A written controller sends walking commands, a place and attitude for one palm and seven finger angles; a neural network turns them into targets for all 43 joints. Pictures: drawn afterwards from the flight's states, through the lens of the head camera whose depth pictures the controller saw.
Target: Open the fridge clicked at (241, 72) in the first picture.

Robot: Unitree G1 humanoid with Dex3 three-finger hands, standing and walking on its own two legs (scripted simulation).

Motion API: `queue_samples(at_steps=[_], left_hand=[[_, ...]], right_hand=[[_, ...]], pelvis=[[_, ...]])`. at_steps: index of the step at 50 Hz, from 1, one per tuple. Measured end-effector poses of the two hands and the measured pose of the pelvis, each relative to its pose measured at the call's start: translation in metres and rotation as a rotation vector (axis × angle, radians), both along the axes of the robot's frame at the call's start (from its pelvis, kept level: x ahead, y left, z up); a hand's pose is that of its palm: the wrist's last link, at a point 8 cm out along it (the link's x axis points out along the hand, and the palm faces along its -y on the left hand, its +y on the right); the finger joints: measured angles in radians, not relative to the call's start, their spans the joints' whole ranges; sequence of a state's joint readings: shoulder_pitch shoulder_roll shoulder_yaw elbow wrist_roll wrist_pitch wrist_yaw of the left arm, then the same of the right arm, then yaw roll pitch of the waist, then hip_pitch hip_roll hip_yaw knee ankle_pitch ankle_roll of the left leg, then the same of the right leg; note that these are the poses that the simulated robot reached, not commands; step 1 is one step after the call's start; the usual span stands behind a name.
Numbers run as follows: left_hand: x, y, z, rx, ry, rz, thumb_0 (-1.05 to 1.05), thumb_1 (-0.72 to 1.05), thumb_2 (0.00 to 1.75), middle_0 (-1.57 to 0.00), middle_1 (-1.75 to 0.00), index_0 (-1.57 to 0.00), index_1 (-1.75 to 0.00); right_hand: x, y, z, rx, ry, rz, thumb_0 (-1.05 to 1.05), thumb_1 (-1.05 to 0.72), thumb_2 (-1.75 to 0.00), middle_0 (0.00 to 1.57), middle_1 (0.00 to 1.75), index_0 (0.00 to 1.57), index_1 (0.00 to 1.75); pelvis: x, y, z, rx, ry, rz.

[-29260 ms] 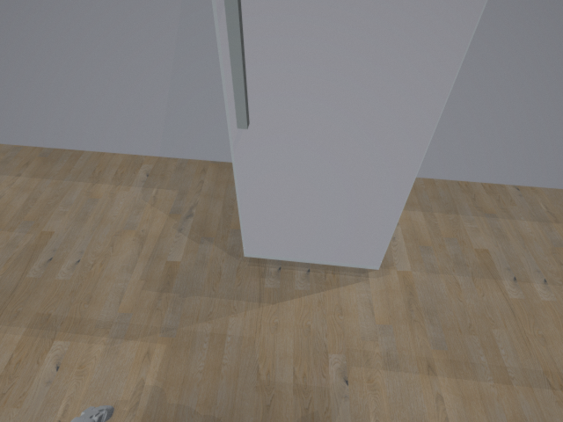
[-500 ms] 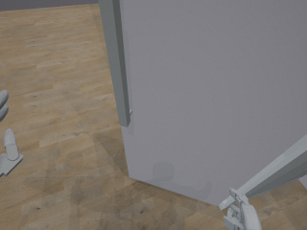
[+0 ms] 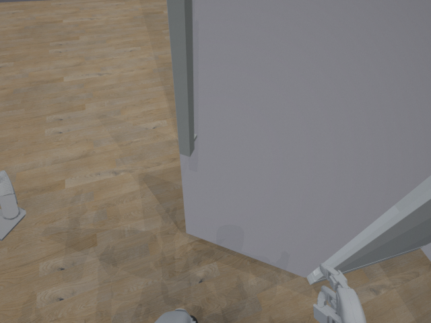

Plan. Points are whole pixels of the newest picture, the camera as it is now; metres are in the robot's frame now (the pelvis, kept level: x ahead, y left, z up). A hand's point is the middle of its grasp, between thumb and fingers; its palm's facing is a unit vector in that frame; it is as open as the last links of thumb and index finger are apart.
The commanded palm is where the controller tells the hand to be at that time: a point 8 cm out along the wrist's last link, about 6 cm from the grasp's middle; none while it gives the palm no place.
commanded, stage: step back with the hand held close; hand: left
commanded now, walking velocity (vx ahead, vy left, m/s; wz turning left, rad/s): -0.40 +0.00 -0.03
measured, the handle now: (188, 80) +0.51 +0.11 +0.17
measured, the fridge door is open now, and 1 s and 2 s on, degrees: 54 54 54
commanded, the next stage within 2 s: stop stepping back and stand still in 0.58 s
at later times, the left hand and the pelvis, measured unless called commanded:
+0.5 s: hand out of the picture +0.16 +0.26 +0.19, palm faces +0.33 -0.86 -0.40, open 7.4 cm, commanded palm +0.11 +0.31 +0.19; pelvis -0.06 +0.03 +0.01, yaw -6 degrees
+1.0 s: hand out of the picture +0.09 +0.34 +0.17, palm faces +0.44 -0.84 -0.32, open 7.4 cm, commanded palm +0.01 +0.37 +0.19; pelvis -0.14 +0.08 +0.01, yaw -3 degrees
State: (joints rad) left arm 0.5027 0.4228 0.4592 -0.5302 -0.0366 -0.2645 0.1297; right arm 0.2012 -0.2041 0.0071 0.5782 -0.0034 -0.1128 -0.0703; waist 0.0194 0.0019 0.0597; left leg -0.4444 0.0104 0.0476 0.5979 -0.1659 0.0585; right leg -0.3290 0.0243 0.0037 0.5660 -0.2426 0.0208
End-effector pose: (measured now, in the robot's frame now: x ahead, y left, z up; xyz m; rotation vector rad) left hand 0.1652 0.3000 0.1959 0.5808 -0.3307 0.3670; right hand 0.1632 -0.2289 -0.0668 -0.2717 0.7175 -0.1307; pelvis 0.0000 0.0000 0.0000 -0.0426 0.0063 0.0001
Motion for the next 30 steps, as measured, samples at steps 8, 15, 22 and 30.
queue_samples(at_steps=[8, 15, 22, 30], left_hand=[[-0.007, 0.000, -0.006, -0.035, -0.045, -0.085, 0.01, 0.89, 0.90, -0.22, -0.30, -0.21, -0.30], [-0.021, 0.027, 0.013, -0.008, -0.065, -0.049, 0.02, 0.89, 0.90, -0.22, -0.30, -0.21, -0.30], [-0.040, 0.015, 0.011, -0.052, -0.049, -0.089, 0.02, 0.89, 0.90, -0.21, -0.30, -0.20, -0.30], [-0.036, 0.010, 0.000, -0.068, -0.087, -0.225, 0.01, 0.89, 0.90, -0.22, -0.30, -0.21, -0.30]], right_hand=[[-0.010, 0.001, 0.006, -0.051, -0.005, -0.033, 0.01, -0.90, -0.90, 0.20, 0.30, 0.21, 0.30], [-0.030, 0.021, 0.020, -0.032, -0.006, -0.029, 0.01, -0.90, -0.90, 0.20, 0.30, 0.20, 0.30], [-0.047, 0.034, 0.015, 0.007, -0.015, 0.011, 0.01, -0.90, -0.90, 0.20, 0.30, 0.21, 0.30], [-0.094, 0.025, 0.006, -0.035, -0.021, -0.116, 0.01, -0.90, -0.90, 0.20, 0.30, 0.21, 0.30]], pelvis=[[-0.013, 0.014, -0.005, -0.010, -0.007, -0.003], [-0.027, 0.022, 0.011, -0.049, 0.020, -0.006], [-0.049, 0.024, 0.010, -0.011, 0.061, -0.073], [-0.072, 0.038, -0.005, -0.026, -0.007, -0.095]])
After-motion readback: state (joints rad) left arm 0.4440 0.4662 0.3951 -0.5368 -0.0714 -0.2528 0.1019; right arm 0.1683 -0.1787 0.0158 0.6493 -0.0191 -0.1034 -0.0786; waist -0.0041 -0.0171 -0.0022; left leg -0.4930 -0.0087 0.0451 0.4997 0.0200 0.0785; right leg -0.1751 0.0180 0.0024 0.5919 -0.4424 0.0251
